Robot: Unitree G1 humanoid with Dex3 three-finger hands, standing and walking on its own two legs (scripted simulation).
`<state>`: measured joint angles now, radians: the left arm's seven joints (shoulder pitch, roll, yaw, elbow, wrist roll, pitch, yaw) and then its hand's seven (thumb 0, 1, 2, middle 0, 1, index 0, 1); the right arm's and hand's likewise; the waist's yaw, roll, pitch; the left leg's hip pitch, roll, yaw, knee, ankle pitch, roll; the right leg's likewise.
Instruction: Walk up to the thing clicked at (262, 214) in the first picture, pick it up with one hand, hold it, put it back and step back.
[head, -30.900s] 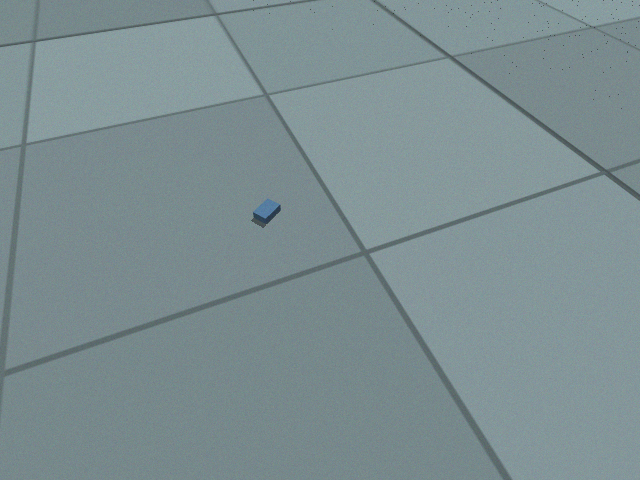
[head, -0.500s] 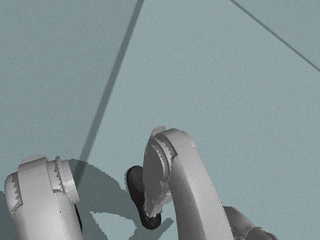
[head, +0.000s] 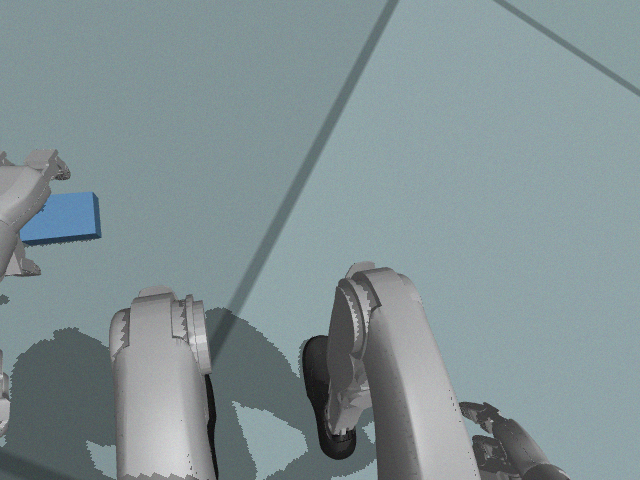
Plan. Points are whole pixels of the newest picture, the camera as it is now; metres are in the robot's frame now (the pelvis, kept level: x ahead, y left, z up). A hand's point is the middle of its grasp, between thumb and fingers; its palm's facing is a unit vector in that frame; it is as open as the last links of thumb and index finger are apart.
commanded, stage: withdraw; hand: left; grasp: from above
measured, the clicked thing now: (61, 218) +0.47 +0.33 -0.32
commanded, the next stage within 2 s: home in 0.16 s
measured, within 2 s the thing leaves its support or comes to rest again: neither
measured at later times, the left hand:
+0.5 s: hand (17, 179) +0.47 +0.32 -0.15, palm faces -0.43 -0.15 -0.89, open 11.8 cm
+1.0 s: hand out of the picture +0.29 +0.26 +0.08, palm faces -0.13 -0.82 -0.55, open 7.4 cm
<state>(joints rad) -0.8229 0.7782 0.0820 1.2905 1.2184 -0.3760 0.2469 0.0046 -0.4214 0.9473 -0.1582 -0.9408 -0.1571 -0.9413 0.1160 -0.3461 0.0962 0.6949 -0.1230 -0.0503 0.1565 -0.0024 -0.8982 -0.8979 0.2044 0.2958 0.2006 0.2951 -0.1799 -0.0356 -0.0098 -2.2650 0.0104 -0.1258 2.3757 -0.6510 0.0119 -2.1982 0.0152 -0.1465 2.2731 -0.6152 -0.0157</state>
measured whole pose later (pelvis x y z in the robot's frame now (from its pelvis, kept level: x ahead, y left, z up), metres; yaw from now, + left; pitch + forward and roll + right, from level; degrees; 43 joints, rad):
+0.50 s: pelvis +0.02 +0.01 +0.01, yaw +0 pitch +36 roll -9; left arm -0.86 0.71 0.15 1.25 1.10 -0.14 0.28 0.00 -0.05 0.92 -0.23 -0.68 -0.22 -0.69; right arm 0.22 -0.27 0.06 0.71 -0.10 -0.07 0.19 0.00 -0.89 -0.89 0.21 0.30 0.20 0.29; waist -0.21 0.06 -0.05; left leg -2.29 0.01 -0.09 2.35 -0.71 0.04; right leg -2.22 0.01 -0.11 2.25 -0.68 0.01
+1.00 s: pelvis +0.02 +0.01 +0.19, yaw +6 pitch +28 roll -5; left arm -0.09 0.39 0.03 0.39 0.31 0.13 0.05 0.01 0.88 0.90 -0.22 -0.31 -0.22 -0.31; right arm 0.06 -0.27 -0.01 0.57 0.04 -0.09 -0.01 0.00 -0.90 -0.90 0.20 0.30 0.20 0.29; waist -0.05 0.02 -0.20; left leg -1.64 0.00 -0.06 1.77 -0.63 0.02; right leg -1.59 0.01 -0.08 1.71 -0.61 0.00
